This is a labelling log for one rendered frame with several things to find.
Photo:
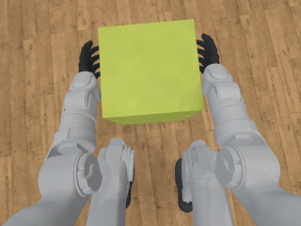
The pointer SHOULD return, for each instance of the robot left upper arm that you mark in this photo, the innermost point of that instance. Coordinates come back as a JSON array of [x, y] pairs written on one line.
[[66, 182]]

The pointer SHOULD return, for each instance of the carton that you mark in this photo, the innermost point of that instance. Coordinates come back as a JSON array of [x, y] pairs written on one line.
[[149, 72]]

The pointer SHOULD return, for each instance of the left robot forearm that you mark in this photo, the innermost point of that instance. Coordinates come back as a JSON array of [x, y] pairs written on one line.
[[78, 118]]

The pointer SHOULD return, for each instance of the right robot forearm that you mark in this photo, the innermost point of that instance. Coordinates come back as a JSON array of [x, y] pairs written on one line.
[[232, 124]]

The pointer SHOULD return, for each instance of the left robot hand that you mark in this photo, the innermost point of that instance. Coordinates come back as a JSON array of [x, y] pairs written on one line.
[[86, 59]]

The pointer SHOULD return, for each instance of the right robot shin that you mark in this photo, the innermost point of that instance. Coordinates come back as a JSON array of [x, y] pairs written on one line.
[[186, 189]]

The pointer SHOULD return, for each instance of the robot right upper arm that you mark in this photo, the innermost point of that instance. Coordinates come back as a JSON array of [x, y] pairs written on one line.
[[251, 172]]

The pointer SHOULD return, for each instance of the right robot foot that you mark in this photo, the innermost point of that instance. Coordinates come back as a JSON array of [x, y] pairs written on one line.
[[187, 206]]

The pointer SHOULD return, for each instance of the right robot hand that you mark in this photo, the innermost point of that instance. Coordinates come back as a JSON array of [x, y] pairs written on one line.
[[209, 53]]

